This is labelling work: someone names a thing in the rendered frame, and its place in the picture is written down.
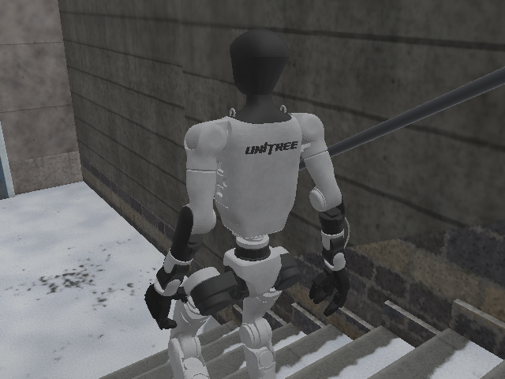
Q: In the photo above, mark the stairs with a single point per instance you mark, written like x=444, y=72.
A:
x=328, y=353

